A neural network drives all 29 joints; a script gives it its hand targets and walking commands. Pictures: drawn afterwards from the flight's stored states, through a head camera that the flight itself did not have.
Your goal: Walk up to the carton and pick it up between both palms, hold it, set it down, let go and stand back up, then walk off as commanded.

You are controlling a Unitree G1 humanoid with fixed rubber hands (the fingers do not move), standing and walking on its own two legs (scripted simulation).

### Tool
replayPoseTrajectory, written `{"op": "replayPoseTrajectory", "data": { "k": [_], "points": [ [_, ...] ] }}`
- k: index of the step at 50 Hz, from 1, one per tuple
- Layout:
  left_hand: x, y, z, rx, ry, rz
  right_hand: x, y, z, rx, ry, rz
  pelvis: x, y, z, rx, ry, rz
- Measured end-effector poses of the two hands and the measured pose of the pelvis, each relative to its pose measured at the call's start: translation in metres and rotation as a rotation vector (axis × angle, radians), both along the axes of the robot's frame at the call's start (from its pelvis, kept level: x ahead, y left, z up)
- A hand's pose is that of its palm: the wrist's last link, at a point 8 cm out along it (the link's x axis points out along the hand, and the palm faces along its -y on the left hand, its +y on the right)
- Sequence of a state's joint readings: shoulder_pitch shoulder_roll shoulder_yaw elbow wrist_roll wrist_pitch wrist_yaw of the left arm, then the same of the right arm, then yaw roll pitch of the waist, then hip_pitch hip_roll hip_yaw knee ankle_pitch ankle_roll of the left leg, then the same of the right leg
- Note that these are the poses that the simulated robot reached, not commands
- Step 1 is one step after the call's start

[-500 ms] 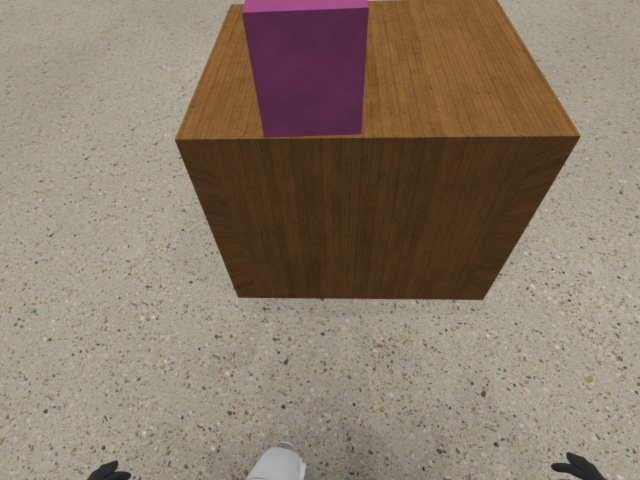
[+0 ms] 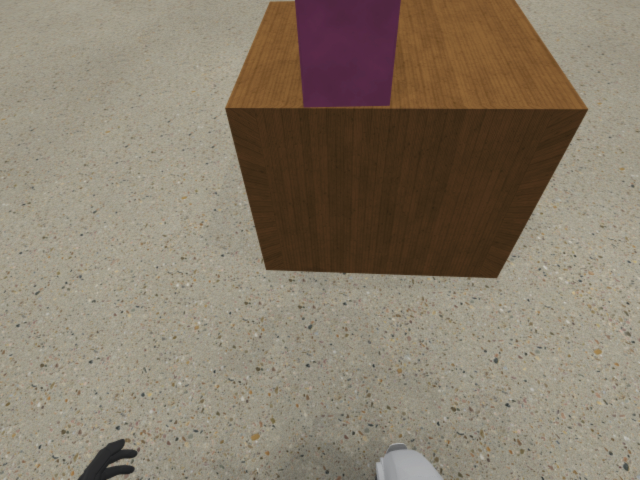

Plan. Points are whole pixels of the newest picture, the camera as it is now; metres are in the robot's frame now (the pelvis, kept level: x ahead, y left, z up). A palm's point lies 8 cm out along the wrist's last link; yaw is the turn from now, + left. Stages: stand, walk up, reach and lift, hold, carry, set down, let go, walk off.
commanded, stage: walk off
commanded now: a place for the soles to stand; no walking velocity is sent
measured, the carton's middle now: (346, 35) +1.04 -0.02 +0.08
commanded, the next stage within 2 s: stand in 0.78 s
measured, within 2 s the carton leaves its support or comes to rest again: neither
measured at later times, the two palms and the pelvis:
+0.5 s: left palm out of the picture +0.03 +0.30 -0.06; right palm out of the picture +0.05 -0.33 -0.08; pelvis -0.04 -0.01 +0.02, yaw -1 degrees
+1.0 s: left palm out of the picture +0.10 +0.31 -0.05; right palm out of the picture +0.06 -0.32 -0.08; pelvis -0.04 +0.00 +0.02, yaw -2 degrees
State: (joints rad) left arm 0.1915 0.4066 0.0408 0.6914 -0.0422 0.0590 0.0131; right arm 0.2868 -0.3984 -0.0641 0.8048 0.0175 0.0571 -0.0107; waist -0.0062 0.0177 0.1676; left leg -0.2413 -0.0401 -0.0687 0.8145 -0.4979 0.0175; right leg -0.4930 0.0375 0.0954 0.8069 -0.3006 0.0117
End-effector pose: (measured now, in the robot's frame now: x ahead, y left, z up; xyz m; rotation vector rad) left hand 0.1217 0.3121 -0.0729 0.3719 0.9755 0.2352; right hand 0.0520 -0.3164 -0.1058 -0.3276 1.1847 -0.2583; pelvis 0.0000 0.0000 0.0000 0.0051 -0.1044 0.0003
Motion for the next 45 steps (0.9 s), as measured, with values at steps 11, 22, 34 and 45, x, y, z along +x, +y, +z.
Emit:
{"op": "replayPoseTrajectory", "data": {
  "k": [11, 22, 34, 45],
  "points": [
    [-0.071, 0.008, -0.01, -0.045, 0.109, -0.016, -0.035, -0.001, 0.038, -0.059, -0.052, -0.015, -0.04, 0.006, 0.016, -0.054, 0.013, -0.014],
    [-0.092, -0.01, 0.009, -0.007, 0.096, -0.01, -0.012, -0.015, 0.03, -0.006, -0.089, 0.02, -0.041, -0.015, 0.02, 0.0, 0.03, -0.026],
    [-0.055, -0.011, 0.016, -0.004, 0.016, -0.044, 0.011, -0.011, 0.034, -0.002, -0.164, 0.035, -0.04, -0.013, 0.021, -0.003, 0.037, -0.032],
    [-0.029, -0.006, 0.021, -0.005, -0.037, -0.06, 0.013, -0.004, 0.032, 0.004, -0.158, 0.023, -0.041, -0.005, 0.021, -0.01, 0.038, -0.029]
  ]
}}
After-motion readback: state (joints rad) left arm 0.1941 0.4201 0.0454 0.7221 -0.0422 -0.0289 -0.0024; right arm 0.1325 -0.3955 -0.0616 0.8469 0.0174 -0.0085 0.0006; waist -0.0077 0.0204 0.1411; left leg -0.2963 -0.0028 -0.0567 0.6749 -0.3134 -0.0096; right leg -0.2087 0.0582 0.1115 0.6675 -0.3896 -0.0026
